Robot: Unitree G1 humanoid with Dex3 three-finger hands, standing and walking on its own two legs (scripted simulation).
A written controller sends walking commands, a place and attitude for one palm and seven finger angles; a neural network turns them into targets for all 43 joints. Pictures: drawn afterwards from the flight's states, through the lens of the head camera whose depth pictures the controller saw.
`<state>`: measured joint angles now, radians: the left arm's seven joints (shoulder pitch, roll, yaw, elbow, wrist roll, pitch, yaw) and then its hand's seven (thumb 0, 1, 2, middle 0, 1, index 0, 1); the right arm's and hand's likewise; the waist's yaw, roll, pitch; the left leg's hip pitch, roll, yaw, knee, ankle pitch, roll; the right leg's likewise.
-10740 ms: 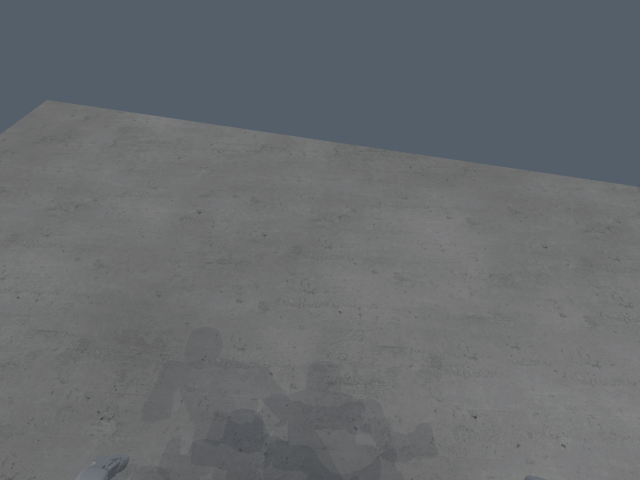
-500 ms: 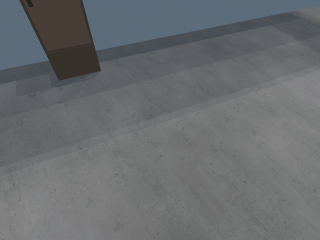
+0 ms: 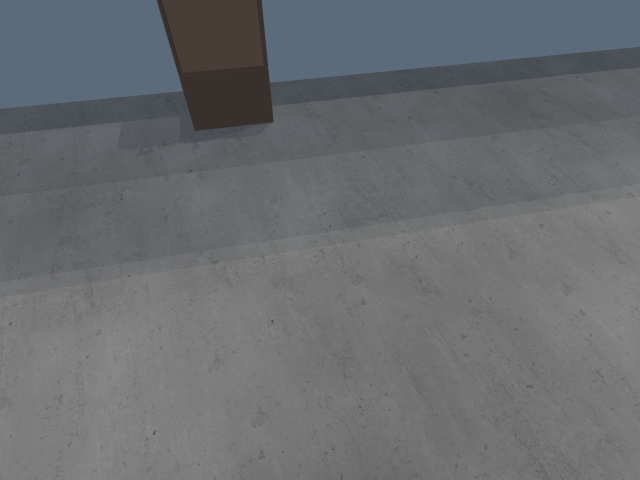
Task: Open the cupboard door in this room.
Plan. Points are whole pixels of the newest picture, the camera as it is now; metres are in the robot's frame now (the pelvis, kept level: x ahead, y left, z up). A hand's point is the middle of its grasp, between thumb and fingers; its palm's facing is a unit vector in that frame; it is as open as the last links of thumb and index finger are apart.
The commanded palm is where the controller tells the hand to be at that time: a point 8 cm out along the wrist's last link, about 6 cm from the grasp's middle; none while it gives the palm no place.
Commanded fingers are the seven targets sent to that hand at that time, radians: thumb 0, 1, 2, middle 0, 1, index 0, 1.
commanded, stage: turn or walk to find it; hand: left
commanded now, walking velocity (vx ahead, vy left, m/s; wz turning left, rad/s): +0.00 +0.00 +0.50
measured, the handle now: out of the picture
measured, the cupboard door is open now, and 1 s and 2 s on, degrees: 0 0 0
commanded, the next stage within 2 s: stand and wait in 0.58 s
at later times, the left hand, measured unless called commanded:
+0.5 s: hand out of the picture +0.08 +0.20 -0.14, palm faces +0.19 -0.95 -0.26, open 7.4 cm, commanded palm none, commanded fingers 0.00 0.90 0.90 -0.20 -0.30 -0.20 -0.30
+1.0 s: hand out of the picture -0.01 +0.16 -0.18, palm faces +0.36 -0.92 -0.17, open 7.4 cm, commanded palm none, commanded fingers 0.00 0.90 0.90 -0.20 -0.30 -0.20 -0.30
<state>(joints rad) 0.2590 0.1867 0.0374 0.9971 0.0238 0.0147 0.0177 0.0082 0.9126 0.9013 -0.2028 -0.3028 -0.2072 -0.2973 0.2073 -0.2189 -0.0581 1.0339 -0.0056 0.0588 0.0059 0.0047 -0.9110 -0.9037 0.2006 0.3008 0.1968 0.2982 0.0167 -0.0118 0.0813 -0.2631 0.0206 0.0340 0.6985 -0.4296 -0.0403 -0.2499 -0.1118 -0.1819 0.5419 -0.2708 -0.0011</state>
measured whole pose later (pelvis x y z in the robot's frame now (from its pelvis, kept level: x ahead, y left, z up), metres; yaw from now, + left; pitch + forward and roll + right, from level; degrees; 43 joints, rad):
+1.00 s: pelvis +0.12 +0.04 -0.01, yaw +16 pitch -1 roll +1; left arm 0.40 0.12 -0.01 1.15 0.00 0.01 0.04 0.01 0.91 0.90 -0.20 -0.30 -0.20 -0.30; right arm 0.08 -0.14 -0.01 1.04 -0.01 -0.03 -0.01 0.00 -0.91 -0.90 0.20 0.30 0.20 0.30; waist 0.06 -0.03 0.11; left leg -0.31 0.02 0.13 0.60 -0.26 0.04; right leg -0.22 -0.10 -0.07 0.91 -0.59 0.04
